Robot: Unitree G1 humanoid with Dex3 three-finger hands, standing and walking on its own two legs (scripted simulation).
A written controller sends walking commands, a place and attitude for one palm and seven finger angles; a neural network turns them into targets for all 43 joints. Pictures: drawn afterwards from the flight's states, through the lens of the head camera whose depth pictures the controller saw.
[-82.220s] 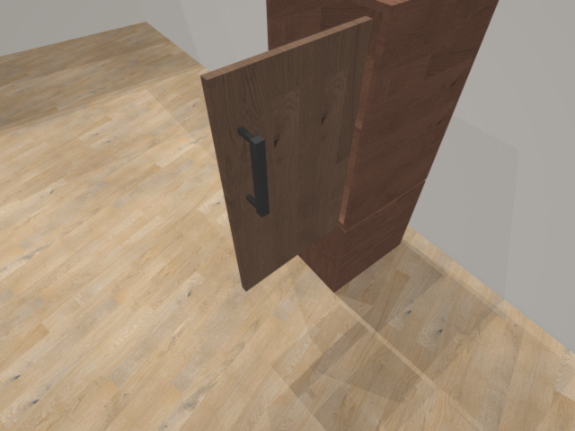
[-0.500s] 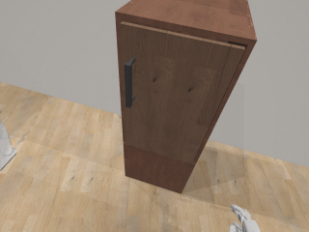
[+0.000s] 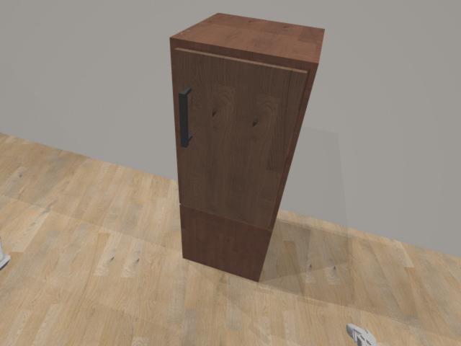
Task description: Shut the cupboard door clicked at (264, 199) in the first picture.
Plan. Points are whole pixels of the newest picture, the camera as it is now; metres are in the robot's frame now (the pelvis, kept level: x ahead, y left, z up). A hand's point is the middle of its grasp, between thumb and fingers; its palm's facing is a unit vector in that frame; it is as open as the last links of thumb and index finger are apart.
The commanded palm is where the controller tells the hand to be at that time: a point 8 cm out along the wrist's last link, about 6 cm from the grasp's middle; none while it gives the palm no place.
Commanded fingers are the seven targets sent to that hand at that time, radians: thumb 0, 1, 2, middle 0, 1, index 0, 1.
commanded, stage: stop stepping back and stand still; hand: left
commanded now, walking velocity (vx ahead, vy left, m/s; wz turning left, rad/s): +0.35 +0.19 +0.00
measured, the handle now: (186, 118) +0.71 +0.21 +0.06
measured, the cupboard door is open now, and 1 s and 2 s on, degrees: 0 0 0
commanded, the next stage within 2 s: let the arm hang, fingers relaxed in 0.56 s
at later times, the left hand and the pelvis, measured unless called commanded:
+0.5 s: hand out of the picture +0.12 +0.32 +0.16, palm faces +0.56 -0.72 -0.40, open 7.4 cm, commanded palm +0.06 +0.34 +0.18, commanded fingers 0.00 0.90 0.90 -0.20 -0.30 -0.20 -0.30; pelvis -0.06 +0.03 -0.02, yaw +4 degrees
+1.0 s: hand out of the picture +0.01 +0.23 -0.17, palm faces +0.09 -0.98 -0.15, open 7.0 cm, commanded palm none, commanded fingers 0.00 0.90 0.90 -0.20 -0.30 -0.20 -0.30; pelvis -0.06 +0.06 -0.01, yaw +5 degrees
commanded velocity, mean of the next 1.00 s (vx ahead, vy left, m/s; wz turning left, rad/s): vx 0.08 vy -0.02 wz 0.00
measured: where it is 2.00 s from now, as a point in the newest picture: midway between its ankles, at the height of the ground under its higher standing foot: outside the picture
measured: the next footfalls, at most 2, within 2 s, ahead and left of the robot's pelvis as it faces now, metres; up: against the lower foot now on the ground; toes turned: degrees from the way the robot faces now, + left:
left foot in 0.24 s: -0.08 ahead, +0.18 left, +0.00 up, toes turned +8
left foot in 0.68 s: +0.03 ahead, +0.19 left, +0.00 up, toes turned +4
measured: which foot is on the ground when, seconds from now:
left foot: up 0.00-0.22, down 0.24-0.44, up 0.46-0.66, down 0.68-1.00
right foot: down 0.00-1.00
